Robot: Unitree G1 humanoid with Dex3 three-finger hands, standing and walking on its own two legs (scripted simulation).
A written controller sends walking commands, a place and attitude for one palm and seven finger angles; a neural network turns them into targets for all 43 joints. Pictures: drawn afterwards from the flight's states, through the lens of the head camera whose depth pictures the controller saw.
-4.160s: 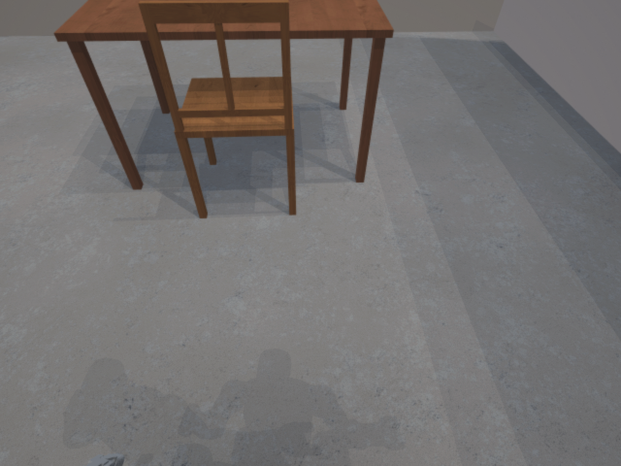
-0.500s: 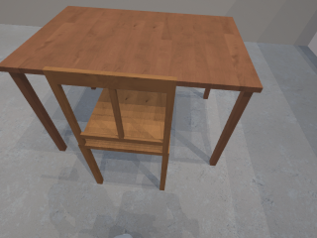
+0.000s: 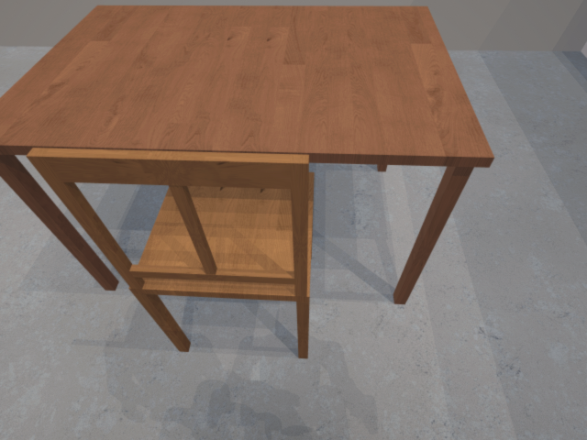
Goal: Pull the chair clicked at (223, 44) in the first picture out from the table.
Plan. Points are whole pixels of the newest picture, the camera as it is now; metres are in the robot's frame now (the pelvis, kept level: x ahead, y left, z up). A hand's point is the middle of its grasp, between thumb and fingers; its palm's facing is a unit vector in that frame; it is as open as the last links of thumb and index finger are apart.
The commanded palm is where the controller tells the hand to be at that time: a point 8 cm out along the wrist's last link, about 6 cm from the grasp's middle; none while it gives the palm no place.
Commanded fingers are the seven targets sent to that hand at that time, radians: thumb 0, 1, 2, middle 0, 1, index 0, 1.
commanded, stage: come to a stop and stand still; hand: left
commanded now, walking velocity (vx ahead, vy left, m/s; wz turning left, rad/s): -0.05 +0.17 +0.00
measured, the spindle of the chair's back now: (196, 233) +0.48 +0.22 -0.08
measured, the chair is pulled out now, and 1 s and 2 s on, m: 0.00 0.00 0.00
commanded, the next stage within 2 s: look again from close up in 0.72 s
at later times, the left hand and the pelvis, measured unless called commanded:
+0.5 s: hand out of the picture -0.03 +0.22 -0.17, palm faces +0.07 -0.98 -0.20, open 7.4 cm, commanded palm none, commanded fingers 0.00 0.90 0.90 -0.20 -0.30 -0.20 -0.30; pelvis -0.04 +0.03 +0.01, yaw +1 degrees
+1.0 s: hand out of the picture -0.05 +0.19 -0.17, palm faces +0.02 -0.98 -0.18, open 7.4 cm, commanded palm none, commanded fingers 0.00 0.90 0.90 -0.20 -0.30 -0.20 -0.30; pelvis -0.04 +0.03 +0.00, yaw +1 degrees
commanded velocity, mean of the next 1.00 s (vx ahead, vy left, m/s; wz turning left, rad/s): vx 0.00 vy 0.02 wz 0.00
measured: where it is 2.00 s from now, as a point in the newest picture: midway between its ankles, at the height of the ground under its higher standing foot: outside the picture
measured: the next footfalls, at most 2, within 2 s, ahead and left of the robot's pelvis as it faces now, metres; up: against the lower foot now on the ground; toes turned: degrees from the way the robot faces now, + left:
left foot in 0.30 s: +0.01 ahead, +0.14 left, +0.00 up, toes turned +3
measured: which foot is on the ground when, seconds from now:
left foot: up 0.00-0.28, down 0.30-1.00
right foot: down 0.00-1.00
